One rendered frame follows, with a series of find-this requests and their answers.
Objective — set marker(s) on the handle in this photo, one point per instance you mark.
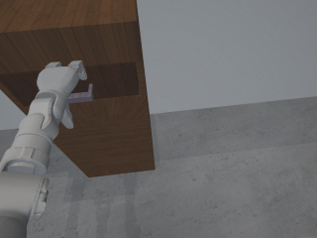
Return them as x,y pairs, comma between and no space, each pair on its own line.
81,96

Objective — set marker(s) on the left robot upper arm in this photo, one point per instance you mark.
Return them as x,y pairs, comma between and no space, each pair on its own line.
23,198

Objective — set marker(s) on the left robot forearm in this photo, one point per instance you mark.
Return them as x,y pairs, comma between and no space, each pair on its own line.
29,153

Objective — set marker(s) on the cabinet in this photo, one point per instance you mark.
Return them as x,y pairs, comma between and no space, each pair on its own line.
110,136

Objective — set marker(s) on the drawer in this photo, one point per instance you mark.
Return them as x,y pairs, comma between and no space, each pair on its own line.
109,80

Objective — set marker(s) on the robot left hand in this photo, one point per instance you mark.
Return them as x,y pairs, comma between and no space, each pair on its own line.
62,79

